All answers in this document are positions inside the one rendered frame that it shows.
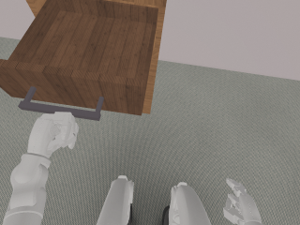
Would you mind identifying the drawer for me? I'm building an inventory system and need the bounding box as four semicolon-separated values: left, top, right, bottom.
0;0;158;116

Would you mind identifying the handle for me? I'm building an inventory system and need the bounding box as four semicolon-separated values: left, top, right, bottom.
18;86;104;121

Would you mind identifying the left robot hand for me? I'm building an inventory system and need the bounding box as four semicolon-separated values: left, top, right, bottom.
27;112;79;158

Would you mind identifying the right robot thigh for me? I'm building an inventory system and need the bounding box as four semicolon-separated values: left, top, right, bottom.
171;185;211;225

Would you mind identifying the robot left forearm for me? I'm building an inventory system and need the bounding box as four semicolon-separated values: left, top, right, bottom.
2;153;51;225

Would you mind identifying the robot right shin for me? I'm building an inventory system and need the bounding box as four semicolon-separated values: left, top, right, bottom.
169;182;188;225

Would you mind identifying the right robot hand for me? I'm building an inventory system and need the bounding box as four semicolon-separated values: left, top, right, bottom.
223;177;262;225

